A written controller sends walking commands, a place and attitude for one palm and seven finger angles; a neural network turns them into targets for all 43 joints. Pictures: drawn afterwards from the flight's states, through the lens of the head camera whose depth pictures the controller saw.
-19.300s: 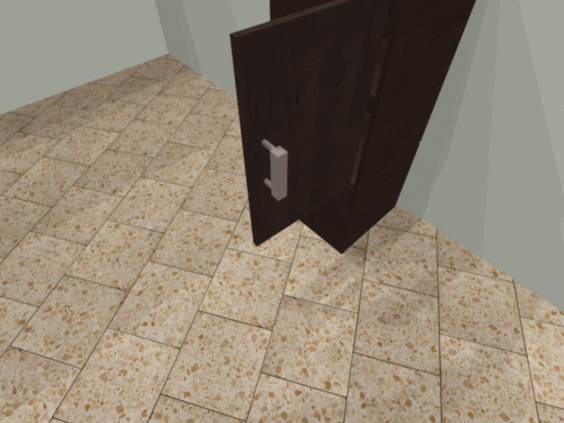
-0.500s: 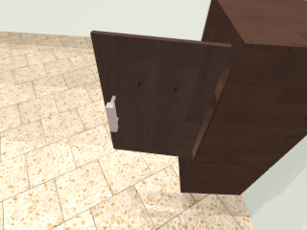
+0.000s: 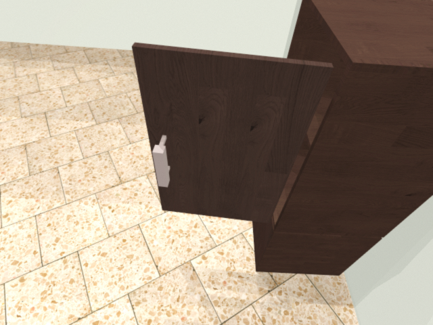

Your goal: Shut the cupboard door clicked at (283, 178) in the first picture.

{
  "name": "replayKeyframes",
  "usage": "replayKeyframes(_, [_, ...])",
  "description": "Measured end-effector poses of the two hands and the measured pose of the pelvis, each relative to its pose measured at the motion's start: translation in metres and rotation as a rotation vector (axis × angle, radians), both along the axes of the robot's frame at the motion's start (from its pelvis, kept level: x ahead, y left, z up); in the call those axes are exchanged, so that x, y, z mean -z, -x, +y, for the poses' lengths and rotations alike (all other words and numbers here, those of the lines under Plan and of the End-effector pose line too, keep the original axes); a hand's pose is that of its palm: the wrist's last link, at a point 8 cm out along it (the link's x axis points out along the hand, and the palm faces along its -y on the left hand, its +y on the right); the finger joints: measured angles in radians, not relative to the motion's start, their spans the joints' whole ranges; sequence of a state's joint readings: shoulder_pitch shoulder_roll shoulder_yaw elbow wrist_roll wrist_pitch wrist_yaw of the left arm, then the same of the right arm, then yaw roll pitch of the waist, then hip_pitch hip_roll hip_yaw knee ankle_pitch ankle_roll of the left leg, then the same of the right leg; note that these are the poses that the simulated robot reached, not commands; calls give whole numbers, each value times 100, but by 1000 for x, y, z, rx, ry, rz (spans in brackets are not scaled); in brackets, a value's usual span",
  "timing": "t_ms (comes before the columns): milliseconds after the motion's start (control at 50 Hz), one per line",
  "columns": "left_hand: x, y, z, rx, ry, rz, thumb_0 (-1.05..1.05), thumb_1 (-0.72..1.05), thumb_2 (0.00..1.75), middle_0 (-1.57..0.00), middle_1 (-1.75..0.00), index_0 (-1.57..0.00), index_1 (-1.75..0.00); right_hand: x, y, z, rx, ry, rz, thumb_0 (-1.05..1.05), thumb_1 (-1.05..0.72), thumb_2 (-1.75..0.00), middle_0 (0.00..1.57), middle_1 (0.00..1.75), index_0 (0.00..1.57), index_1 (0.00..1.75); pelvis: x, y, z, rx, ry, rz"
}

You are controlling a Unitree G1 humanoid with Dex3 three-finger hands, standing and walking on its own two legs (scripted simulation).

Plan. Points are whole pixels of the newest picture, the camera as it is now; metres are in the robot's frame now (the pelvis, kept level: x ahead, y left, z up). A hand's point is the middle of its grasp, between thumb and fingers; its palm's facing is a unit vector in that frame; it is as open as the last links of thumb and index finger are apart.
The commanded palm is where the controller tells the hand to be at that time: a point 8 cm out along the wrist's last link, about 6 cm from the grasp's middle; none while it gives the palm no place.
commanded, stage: look again from close up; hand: left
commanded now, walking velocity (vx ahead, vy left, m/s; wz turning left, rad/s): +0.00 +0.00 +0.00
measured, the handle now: (163, 161) +0.51 +0.17 -0.05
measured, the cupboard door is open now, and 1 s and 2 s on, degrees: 86 86 86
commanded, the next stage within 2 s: shuffle to correct the standing spot in 0.14 s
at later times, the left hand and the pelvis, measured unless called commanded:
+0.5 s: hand out of the picture -0.01 +0.15 -0.18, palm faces +0.04 -0.99 -0.15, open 7.4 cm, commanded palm none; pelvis +0.03 -0.01 +0.00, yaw +0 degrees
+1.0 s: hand out of the picture +0.04 +0.17 -0.18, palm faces +0.00 -0.98 -0.22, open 7.3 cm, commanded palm none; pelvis +0.02 -0.01 -0.01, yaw +0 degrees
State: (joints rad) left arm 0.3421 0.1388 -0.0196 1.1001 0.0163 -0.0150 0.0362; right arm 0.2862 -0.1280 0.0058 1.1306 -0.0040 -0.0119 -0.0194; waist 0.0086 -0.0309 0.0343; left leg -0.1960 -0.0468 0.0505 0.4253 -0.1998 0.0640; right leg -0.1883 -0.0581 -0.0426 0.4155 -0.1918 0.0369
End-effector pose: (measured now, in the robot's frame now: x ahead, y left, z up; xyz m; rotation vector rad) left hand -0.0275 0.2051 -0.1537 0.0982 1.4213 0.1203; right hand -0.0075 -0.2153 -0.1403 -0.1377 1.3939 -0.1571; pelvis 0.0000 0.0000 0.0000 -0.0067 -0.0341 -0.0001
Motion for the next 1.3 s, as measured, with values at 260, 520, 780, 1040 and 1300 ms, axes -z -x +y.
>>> replayKeyframes(260, [-2, -3, 2, -4, -5, 9, 0, 91, 89, -20, -30, -20, -30, 1, -2, 4, 4, -5, 7, 1, -92, -90, 20, 30, 20, 30, -1, -5, 2, 2, -2, 2])
replayKeyframes(520, [0, -13, -7, -22, -6, 29, 0, 91, 89, -19, -30, -20, -30, 7, -10, -2, 24, -20, 40, 1, -91, -90, 20, 30, 20, 30, 4, -32, -8, 9, -8, 11])
replayKeyframes(780, [0, -43, -23, -21, -2, 7, 0, 91, 89, -20, -30, -20, -30, 6, -41, -15, 15, 13, 24, 2, -93, -90, 20, 30, 20, 30, 3, -40, -14, 7, -10, 27])
replayKeyframes(1040, [-8, -64, 25, 43, -101, -108, 1, 91, 89, -20, -30, -20, -30, 9, -64, -20, -22, 16, -160, 1, -93, -90, 20, 30, 20, 30, 10, -16, -3, 7, 4, 9])
replayKeyframes(1300, [-22, -69, 34, 73, -126, -125, 0, 91, 89, -20, -30, -20, -30, 7, -56, -23, -48, -9, -143, 1, -92, -90, 21, 30, 20, 30, 4, -12, -6, 19, -15, 20])
